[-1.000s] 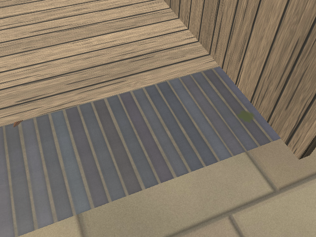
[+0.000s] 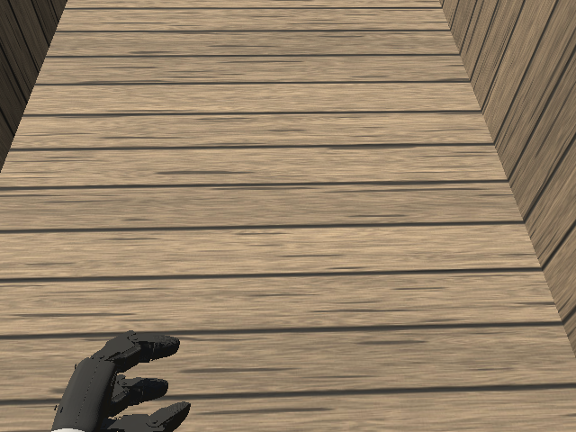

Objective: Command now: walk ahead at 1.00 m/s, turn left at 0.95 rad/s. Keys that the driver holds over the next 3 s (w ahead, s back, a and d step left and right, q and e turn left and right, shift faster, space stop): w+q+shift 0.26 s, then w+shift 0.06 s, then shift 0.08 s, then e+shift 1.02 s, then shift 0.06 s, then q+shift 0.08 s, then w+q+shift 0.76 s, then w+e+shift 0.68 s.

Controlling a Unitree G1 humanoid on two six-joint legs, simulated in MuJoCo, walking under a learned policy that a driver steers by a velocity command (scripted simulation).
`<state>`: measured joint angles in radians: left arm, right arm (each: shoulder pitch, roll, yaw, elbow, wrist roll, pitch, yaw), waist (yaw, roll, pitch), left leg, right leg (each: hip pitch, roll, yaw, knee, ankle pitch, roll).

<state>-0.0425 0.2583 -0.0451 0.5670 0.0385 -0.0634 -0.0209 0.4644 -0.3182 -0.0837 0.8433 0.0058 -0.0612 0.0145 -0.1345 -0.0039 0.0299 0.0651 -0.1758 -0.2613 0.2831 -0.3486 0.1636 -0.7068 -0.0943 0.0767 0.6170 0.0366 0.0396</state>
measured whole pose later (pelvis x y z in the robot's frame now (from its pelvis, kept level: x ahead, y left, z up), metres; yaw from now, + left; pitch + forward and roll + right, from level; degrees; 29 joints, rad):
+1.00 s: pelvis +0.61 +0.04 -0.02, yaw +1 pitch +0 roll +1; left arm 0.21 0.26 0.07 0.71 0.02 0.03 -0.02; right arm 0.16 -0.27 -0.05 0.77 -0.02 0.01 -0.01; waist 0.02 0.03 0.06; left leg -0.35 0.08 0.15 0.98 -0.58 -0.04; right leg -0.46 0.04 -0.06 0.68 -0.25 -0.09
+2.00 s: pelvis +0.75 +0.04 +0.00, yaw -13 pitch +2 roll -1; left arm 0.42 0.28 0.04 0.84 0.04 -0.09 0.01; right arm 0.18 -0.31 -0.08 0.73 -0.03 0.03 0.09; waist 0.04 0.04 -0.01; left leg -0.81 0.05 0.00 1.14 -0.13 0.04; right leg 0.14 0.02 -0.14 0.18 -0.36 0.00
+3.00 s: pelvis +1.68 +0.11 +0.00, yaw -12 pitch +3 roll -1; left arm 0.49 0.31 0.08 0.87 -0.01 -0.07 -0.02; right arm -0.04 -0.25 0.07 0.56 -0.04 -0.07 0.03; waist 0.14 0.00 0.01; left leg -0.66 0.10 -0.10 0.58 0.03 -0.04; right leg 0.05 0.14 0.23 0.29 -0.35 -0.11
